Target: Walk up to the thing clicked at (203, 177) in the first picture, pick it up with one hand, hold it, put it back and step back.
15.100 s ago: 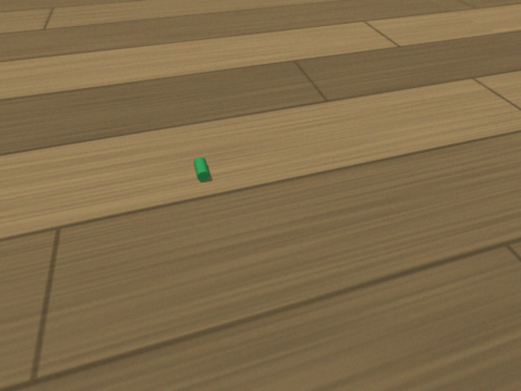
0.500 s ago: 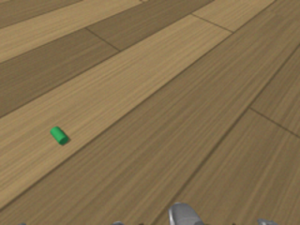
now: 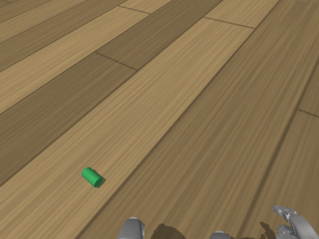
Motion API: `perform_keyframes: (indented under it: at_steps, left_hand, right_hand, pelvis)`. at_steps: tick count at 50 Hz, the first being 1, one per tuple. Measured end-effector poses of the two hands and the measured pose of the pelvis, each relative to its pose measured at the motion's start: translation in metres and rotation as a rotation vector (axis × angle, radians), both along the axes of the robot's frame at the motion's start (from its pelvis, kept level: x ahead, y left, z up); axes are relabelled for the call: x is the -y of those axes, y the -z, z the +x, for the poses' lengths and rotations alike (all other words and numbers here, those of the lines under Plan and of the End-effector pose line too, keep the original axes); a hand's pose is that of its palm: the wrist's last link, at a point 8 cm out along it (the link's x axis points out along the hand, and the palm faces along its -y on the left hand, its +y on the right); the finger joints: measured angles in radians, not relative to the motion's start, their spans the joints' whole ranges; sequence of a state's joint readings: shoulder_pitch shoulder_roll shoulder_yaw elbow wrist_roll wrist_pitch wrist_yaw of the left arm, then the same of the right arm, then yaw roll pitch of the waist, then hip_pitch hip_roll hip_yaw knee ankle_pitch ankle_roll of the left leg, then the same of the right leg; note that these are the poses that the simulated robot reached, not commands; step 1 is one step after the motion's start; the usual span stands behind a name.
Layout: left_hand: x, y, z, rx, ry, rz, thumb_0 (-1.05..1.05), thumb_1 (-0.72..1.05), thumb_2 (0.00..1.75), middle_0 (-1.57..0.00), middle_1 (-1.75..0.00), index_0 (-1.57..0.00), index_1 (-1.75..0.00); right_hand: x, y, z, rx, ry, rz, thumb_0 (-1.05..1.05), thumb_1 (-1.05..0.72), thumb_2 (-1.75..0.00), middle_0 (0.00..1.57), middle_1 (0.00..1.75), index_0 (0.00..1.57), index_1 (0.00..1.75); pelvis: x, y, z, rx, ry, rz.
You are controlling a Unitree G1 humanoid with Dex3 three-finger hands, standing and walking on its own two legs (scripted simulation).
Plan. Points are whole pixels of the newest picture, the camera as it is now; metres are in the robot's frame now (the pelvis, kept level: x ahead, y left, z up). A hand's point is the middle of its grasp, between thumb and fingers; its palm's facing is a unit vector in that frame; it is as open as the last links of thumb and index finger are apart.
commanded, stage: walk up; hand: left
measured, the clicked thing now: (92, 177) +0.56 +0.53 -0.70
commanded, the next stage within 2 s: none
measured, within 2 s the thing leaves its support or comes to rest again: neither
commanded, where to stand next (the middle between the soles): +0.09 +0.56 m, yaw -38 degrees
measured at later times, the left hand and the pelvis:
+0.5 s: hand out of the picture +0.19 +0.52 -0.11, palm faces -0.26 -0.76 -0.59, open 7.4 cm; pelvis +0.04 +0.25 -0.01, yaw -14 degrees
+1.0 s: hand out of the picture +0.23 +0.81 -0.13, palm faces -0.36 -0.74 -0.56, open 7.4 cm; pelvis +0.02 +0.55 +0.00, yaw -25 degrees
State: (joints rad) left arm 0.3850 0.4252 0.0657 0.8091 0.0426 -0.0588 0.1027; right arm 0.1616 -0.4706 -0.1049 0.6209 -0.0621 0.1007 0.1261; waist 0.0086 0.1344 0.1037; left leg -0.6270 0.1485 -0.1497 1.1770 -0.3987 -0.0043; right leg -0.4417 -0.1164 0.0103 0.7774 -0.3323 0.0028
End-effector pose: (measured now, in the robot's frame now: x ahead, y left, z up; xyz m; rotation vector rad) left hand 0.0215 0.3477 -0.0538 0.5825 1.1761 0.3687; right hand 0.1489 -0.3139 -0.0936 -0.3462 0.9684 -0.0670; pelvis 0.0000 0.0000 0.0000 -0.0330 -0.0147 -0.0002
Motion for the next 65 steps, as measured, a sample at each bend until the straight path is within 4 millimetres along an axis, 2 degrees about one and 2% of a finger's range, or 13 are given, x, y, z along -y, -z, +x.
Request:
perform_keyframes:
  at_steps: [5,9,16,21,25,32,39,42,44,48,52,61,65]
  left_hand:
    - [-0.089,0.019,0.024,-0.032,0.061,0.013,0.01,0.89,0.90,-0.21,-0.30,-0.21,-0.30]
    - [-0.145,0.029,0.059,-0.045,0.069,0.038,0.01,0.90,0.90,-0.21,-0.30,-0.21,-0.30]
    - [-0.172,0.014,0.134,0.005,0.192,-0.040,0.01,0.90,0.90,-0.20,-0.30,-0.20,-0.30]
    - [-0.182,0.010,0.167,0.036,0.301,-0.052,0.01,0.90,0.90,-0.20,-0.30,-0.20,-0.30]
    - [-0.210,0.010,0.171,0.062,0.341,-0.025,0.01,0.90,0.90,-0.21,-0.30,-0.21,-0.30]
    - [-0.276,-0.003,0.174,0.119,0.356,-0.012,0.01,0.90,0.90,-0.21,-0.30,-0.21,-0.30]
    - [-0.386,0.013,0.200,0.111,0.445,0.030,0.01,0.89,0.90,-0.21,-0.30,-0.21,-0.30]
    - [-0.439,0.027,0.213,0.119,0.425,0.041,0.01,0.89,0.90,-0.21,-0.30,-0.21,-0.30]
    - [-0.462,0.031,0.216,0.101,0.408,0.040,0.01,0.90,0.90,-0.21,-0.30,-0.21,-0.30]
    - [-0.485,0.029,0.221,0.053,0.425,-0.024,0.01,0.90,0.90,-0.20,-0.30,-0.20,-0.30]
    - [-0.496,0.027,0.216,-0.002,0.467,-0.085,0.01,0.90,0.90,-0.20,-0.30,-0.20,-0.30]
    - [-0.527,0.029,0.206,-0.086,0.600,-0.130,0.01,0.90,0.90,-0.20,-0.30,-0.21,-0.30]
    - [-0.552,0.013,0.194,-0.061,0.591,-0.149,0.01,0.90,0.90,-0.21,-0.30,-0.21,-0.30]
  right_hand:
    - [-0.049,0.000,0.016,0.046,0.044,-0.084,0.01,-0.90,-0.89,0.20,0.30,0.20,0.30]
    - [-0.101,0.000,-0.007,0.014,0.081,-0.104,0.00,-0.90,-0.89,0.20,0.30,0.20,0.30]
    - [-0.171,-0.010,-0.073,-0.122,0.241,-0.058,0.01,-0.90,-0.89,0.20,0.30,0.20,0.30]
    - [-0.198,0.007,-0.098,-0.144,0.327,-0.048,0.01,-0.90,-0.89,0.20,0.30,0.20,0.30]
    - [-0.230,0.026,-0.101,-0.146,0.358,-0.035,0.01,-0.90,-0.89,0.20,0.30,0.20,0.30]
    - [-0.298,0.029,-0.098,-0.113,0.336,-0.002,0.01,-0.90,-0.89,0.20,0.30,0.20,0.30]
    - [-0.375,0.037,-0.116,-0.071,0.398,-0.066,0.01,-0.90,-0.89,0.20,0.30,0.20,0.30]
    - [-0.426,0.040,-0.140,-0.100,0.430,-0.089,0.00,-0.90,-0.89,0.20,0.30,0.20,0.30]
    - [-0.463,0.039,-0.162,-0.130,0.470,-0.077,0.00,-0.90,-0.89,0.20,0.30,0.20,0.30]
    - [-0.534,0.021,-0.200,-0.205,0.570,-0.028,0.01,-0.90,-0.89,0.20,0.30,0.20,0.30]
    - [-0.586,0.003,-0.227,-0.255,0.606,0.000,0.01,-0.90,-0.89,0.20,0.30,0.20,0.30]
    - [-0.653,0.004,-0.270,-0.225,0.740,-0.006,0.01,-0.90,-0.89,0.20,0.30,0.20,0.30]
    - [-0.682,0.000,-0.275,-0.221,0.772,0.012,0.01,-0.90,-0.89,0.20,0.30,0.20,0.30]
  pelvis:
    - [-0.077,0.021,0.013,-0.025,0.048,0.009]
    - [-0.123,0.020,0.020,-0.005,0.093,-0.006]
    - [-0.175,-0.008,0.035,-0.026,0.135,-0.009]
    - [-0.213,-0.001,0.044,-0.028,0.197,0.014]
    - [-0.248,0.009,0.041,0.013,0.238,-0.029]
    - [-0.321,0.009,0.035,0.041,0.273,0.014]
    - [-0.425,0.035,0.031,0.015,0.339,0.021]
    - [-0.472,0.044,0.027,0.059,0.385,0.048]
    - [-0.497,0.039,0.028,0.056,0.397,-0.012]
    - [-0.530,0.014,0.024,0.034,0.421,-0.018]
    - [-0.564,-0.005,0.019,0.009,0.447,-0.015]
    - [-0.634,-0.008,0.009,0.007,0.571,0.010]
    - [-0.658,-0.021,0.007,0.029,0.573,-0.024]
